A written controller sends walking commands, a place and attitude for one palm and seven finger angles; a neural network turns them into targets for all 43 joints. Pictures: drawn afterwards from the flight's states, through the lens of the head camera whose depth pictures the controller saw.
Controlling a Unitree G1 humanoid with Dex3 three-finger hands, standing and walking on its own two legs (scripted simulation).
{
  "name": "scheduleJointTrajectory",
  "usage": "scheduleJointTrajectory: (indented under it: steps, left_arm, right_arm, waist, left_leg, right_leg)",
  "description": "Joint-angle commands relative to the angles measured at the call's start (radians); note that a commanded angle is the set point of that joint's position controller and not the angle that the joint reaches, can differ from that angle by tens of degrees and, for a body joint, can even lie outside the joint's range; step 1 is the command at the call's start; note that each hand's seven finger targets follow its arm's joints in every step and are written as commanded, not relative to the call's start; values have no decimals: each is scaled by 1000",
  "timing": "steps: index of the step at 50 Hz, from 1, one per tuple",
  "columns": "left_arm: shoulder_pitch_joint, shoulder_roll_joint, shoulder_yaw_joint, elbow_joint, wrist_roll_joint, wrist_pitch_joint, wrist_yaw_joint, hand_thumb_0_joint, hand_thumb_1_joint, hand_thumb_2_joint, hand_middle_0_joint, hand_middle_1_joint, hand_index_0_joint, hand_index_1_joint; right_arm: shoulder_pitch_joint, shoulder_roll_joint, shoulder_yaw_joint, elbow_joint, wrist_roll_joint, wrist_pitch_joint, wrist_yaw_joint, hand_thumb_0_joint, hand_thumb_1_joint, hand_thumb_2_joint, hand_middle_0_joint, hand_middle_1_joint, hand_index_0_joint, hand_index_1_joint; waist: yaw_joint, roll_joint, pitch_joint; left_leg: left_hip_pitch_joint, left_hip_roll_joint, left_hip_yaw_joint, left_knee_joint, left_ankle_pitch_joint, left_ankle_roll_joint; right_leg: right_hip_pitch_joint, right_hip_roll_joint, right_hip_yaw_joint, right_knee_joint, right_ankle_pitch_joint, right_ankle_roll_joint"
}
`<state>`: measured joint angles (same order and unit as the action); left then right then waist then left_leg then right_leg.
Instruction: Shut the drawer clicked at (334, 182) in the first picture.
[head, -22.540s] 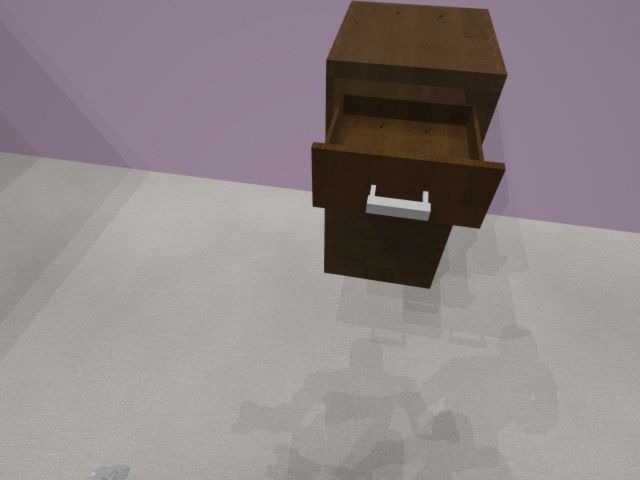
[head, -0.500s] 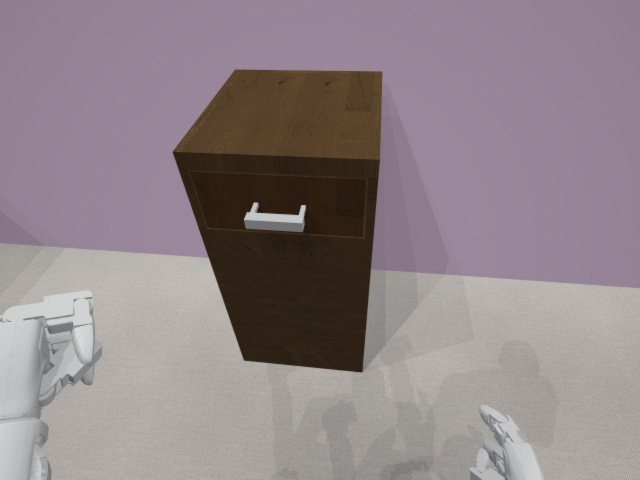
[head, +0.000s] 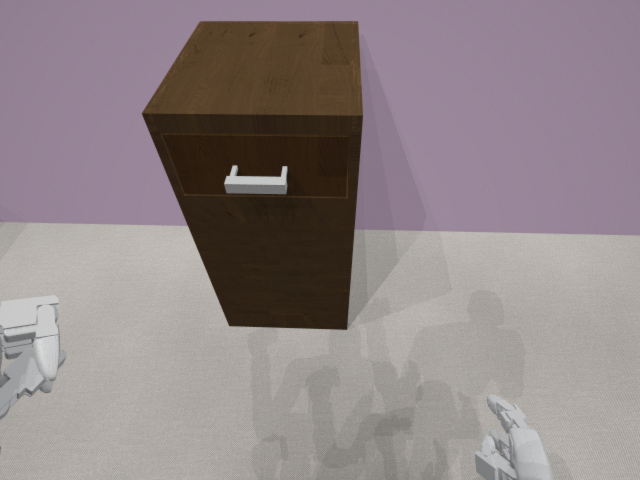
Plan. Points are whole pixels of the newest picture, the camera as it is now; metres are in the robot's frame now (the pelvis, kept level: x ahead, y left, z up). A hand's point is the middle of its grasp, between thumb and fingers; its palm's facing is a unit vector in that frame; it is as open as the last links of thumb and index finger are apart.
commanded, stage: step back with the hand held close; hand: left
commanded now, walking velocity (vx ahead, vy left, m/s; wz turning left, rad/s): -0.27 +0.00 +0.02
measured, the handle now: (257, 177) +0.67 +0.18 -0.05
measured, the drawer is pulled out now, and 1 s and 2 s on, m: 0.00 0.00 0.00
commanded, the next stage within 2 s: stop stepping back and stand still in 0.90 s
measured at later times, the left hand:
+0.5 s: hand (26, 426) +0.13 +0.24 +0.16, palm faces +0.39 -0.74 -0.54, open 3.3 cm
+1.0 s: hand out of the picture +0.05 +0.22 +0.17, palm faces +0.33 -0.84 -0.43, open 3.3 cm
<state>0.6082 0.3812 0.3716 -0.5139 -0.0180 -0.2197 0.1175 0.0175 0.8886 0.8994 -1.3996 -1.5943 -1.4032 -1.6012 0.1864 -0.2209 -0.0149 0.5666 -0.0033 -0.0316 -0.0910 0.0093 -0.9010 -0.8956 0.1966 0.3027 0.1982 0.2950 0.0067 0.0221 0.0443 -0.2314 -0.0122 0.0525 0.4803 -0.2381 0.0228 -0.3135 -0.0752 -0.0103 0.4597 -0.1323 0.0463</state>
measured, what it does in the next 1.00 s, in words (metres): walks backwards: right foot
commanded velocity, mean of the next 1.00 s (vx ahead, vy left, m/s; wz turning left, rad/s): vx -0.35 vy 0.00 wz -0.02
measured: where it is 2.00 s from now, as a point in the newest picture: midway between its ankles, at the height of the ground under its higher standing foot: outside the picture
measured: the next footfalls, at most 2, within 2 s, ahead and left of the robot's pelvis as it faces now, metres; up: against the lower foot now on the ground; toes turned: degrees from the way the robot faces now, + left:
right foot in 0.90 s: -0.18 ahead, -0.08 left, +0.00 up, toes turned +5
left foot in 1.60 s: -0.18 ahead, +0.16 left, +0.00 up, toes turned +3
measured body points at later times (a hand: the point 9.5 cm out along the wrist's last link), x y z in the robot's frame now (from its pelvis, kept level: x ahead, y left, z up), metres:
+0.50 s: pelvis -0.06 -0.01 -0.01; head -0.04 -0.01 +0.43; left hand +0.11 +0.27 +0.19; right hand +0.10 -0.25 -0.10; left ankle +0.01 +0.11 -0.74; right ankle +0.02 -0.14 -0.74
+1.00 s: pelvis -0.15 -0.01 -0.01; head -0.13 +0.00 +0.44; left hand +0.03 +0.26 +0.19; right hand +0.04 -0.23 -0.09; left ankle +0.00 +0.10 -0.74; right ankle -0.20 -0.13 -0.74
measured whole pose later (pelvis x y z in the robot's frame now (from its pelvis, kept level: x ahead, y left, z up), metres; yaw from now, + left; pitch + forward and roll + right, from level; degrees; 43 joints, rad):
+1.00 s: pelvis -0.15 -0.01 -0.01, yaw +0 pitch +1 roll -3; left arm 0.55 0.38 0.34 -0.58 -0.02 -0.31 0.11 0.02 0.89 0.90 -1.40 -1.59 -1.41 -1.60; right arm 0.13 -0.18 0.01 0.65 -0.02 -0.12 -0.07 0.01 -0.90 -0.90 0.20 0.30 0.20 0.30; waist 0.01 0.03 0.02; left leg -0.48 0.06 0.00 0.44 0.02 0.01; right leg -0.18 0.08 0.03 0.50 -0.34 -0.01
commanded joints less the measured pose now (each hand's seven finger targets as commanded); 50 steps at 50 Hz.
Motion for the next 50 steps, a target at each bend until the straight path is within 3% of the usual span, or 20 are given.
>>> scheduleJointTrajectory:
  steps: [1,5,12,14,17,19,21,23,27,29,31,32,34,35,37,41,43,45,47,50]
  left_arm:
    - [-23,134,114,-204,2,-64,32,0,900,900,-1400,-1600,-1400,-1600]
    - [-50,142,124,-198,15,-80,41,0,900,900,-1400,-1600,-1400,-1600]
    - [-59,153,113,-238,5,-107,59,0,900,900,-1400,-1600,-1400,-1600]
    - [-43,153,119,-237,9,-114,65,0,900,900,-1400,-1600,-1400,-1600]
    - [-19,151,135,-238,21,-118,65,0,900,900,-1400,-1600,-1400,-1600]
    - [-8,168,162,-244,33,-124,60,0,900,900,-1400,-1600,-1400,-1600]
    - [-11,165,171,-231,47,-137,50,0,900,900,-1400,-1600,-1400,-1600]
    - [3,170,168,-245,30,-139,41,0,900,900,-1400,-1600,-1400,-1600]
    - [-7,190,159,-266,-2,-136,43,0,900,900,-1400,-1600,-1400,-1600]
    - [-6,190,163,-254,-9,-128,53,0,900,900,-1400,-1600,-1400,-1600]
    - [0,184,159,-257,-12,-127,55,0,900,900,-1400,-1600,-1400,-1600]
    - [1,189,161,-273,-12,-136,55,0,900,900,-1400,-1600,-1400,-1600]
    - [7,182,185,-293,14,-156,50,0,900,900,-1400,-1600,-1400,-1600]
    - [1,172,186,-291,25,-159,47,0,900,900,-1400,-1600,-1400,-1600]
    - [-12,164,176,-274,21,-149,43,0,900,900,-1400,-1600,-1400,-1600]
    - [7,123,96,-277,-16,-139,31,0,900,900,-1400,-1600,-1400,-1600]
    - [-43,153,99,-300,-15,-150,27,0,900,900,-1400,-1600,-1400,-1600]
    - [-129,219,132,-274,-18,-166,32,0,900,900,-1400,-1600,-1400,-1600]
    - [-137,193,97,-287,-14,-156,26,0,900,900,-1400,-1600,-1400,-1600]
    - [-1,228,152,-249,-43,-139,11,0,900,900,-1400,-1600,-1400,-1600]
  right_arm:
    - [-93,-125,-46,-176,0,-67,-7,0,-900,-900,200,300,200,300]
    - [-82,-121,-45,-176,0,-80,-9,0,-900,-900,200,300,200,300]
    - [-45,-118,-44,-149,-9,-88,-8,0,-900,-900,200,300,200,300]
    - [-51,-124,-43,-154,-10,-93,-14,0,-900,-900,200,300,200,300]
    - [-69,-134,-47,-168,1,-102,-15,0,-900,-900,200,300,200,300]
    - [-92,-124,-49,-178,1,-114,-14,0,-900,-900,200,300,200,300]
    - [-96,-136,-57,-180,-3,-130,-7,0,-900,-900,200,300,200,300]
    - [-59,-128,-60,-157,-7,-129,1,0,-900,-900,200,300,200,300]
    - [-45,-101,-69,-121,-7,-108,19,0,-900,-900,200,300,200,300]
    - [-49,-87,-65,-105,-9,-87,20,0,-900,-900,200,300,200,300]
    - [-65,-95,-64,-106,-6,-74,12,0,-900,-900,200,300,200,300]
    - [-75,-109,-66,-113,-5,-76,5,0,-900,-900,200,300,200,300]
    - [-98,-143,-68,-141,-10,-104,-6,0,-900,-900,200,300,200,300]
    - [-103,-135,-70,-146,-14,-118,-10,0,-900,-900,200,300,200,300]
    - [-80,-118,-76,-130,-16,-134,-2,0,-900,-900,200,300,200,300]
    - [-78,-105,-59,-87,-28,-160,23,0,-900,-900,200,300,200,300]
    - [-50,-96,-53,-52,-42,-152,29,0,-900,-900,200,300,200,300]
    - [-71,-86,-37,-41,-43,-140,20,0,-900,-900,200,300,200,300]
    - [-64,-90,-50,-57,-11,-144,9,0,-900,-900,200,300,200,300]
    - [-109,-96,-39,-104,-6,-126,5,0,-900,-900,200,300,200,300]
  waist:
    - [1,36,-112]
    - [-4,-15,-69]
    - [-23,-47,-108]
    - [-24,27,-95]
    - [-14,129,-113]
    - [1,152,-136]
    - [5,143,-87]
    - [-12,19,-118]
    - [-21,-157,-186]
    - [-27,-191,-202]
    - [-31,-140,-175]
    - [-32,-40,-160]
    - [-24,260,-162]
    - [-13,296,-169]
    - [-8,145,-145]
    - [-8,211,-136]
    - [-22,133,-133]
    - [-26,-19,-178]
    - [-36,-118,-272]
    - [-16,5,-227]
  left_leg:
    - [-289,91,-82,-169,-84,44]
    - [-363,75,-81,-133,-289,52]
    - [-124,33,-67,4,-224,17]
    - [-203,76,-125,-100,-286,32]
    - [-442,158,-201,-264,-339,79]
    - [-521,179,-204,-243,-276,98]
    - [-673,175,-201,-221,-420,113]
    - [-480,94,-142,-90,-212,63]
    - [-134,-20,-34,200,-126,-9]
    - [-51,-21,-39,235,-85,-17]
    - [-15,3,-66,101,-56,-3]
    - [-41,48,-122,8,-92,18]
    - [-420,265,-362,-332,-423,115]
    - [-579,347,-443,-418,-558,167]
    - [-479,331,-375,-309,-356,175]
    - [-187,246,-260,-253,-192,83]
    - [-52,182,-191,-107,39,29]
    - [115,92,-56,57,183,-30]
    - [229,47,-10,62,338,-16]
    - [252,98,-76,-10,278,4]
  right_leg:
    - [275,42,25,66,111,-22]
    - [217,27,77,-2,-81,-29]
    - [-62,-24,95,-156,-330,-56]
    - [-8,23,52,-85,-320,-38]
    - [261,107,9,167,-50,-13]
    - [359,117,24,258,104,-11]
    - [428,122,68,270,87,-15]
    - [286,66,135,140,244,-46]
    - [-61,-109,284,-161,-65,-126]
    - [-133,-130,244,-183,-90,-141]
    - [-164,-67,160,-133,-115,-99]
    - [-164,-6,122,-71,-156,-69]
    - [165,166,17,323,-160,-9]
    - [285,199,36,531,-179,-10]
    - [177,178,78,547,-258,-24]
    - [53,143,15,133,-357,-60]
    - [-9,57,120,-142,-157,-93]
    - [-146,-74,226,-181,146,-116]
    - [-96,-12,90,-110,413,-12]
    - [-161,60,41,-78,53,-18]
